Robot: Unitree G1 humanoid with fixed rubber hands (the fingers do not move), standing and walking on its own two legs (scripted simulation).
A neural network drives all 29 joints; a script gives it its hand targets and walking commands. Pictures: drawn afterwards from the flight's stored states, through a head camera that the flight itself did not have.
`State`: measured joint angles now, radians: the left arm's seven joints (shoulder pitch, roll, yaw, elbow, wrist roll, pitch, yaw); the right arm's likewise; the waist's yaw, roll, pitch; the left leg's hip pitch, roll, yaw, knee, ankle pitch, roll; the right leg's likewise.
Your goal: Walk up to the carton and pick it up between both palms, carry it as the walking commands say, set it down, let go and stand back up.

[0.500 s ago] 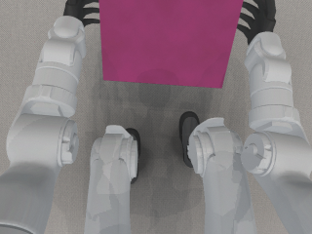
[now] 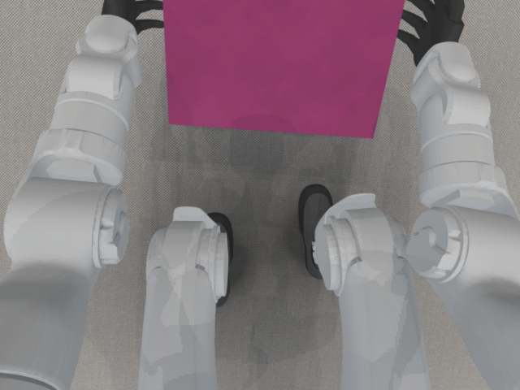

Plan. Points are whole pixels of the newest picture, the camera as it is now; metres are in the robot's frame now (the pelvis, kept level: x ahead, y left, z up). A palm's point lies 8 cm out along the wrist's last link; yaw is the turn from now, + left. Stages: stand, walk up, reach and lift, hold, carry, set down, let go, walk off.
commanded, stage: set down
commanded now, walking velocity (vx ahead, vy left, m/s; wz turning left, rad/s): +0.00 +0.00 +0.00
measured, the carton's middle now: (274, 53) +0.53 -0.05 -0.28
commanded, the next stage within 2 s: none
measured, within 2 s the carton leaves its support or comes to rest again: rests again in 1.28 s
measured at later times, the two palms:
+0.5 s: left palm (125, 16) +0.56 +0.14 -0.17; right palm (433, 34) +0.51 -0.24 -0.17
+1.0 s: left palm (126, 14) +0.56 +0.14 -0.18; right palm (431, 31) +0.51 -0.24 -0.17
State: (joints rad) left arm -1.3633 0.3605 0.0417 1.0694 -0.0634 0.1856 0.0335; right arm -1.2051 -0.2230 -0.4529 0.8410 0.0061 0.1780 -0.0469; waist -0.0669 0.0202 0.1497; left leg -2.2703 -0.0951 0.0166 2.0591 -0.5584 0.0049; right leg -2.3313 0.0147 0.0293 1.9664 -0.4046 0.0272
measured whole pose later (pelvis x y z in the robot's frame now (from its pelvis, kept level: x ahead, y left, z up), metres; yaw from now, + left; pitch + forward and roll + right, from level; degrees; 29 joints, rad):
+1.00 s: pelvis +0.01 +0.00 +0.00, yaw +0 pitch +47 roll +0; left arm -1.41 0.36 0.13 1.10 -0.06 0.11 -0.01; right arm -1.28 -0.25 -0.51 0.93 -0.02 0.09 0.01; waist -0.07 0.02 0.16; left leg -2.31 -0.10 0.02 2.07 -0.57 0.00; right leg -2.37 0.01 0.03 1.98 -0.42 0.03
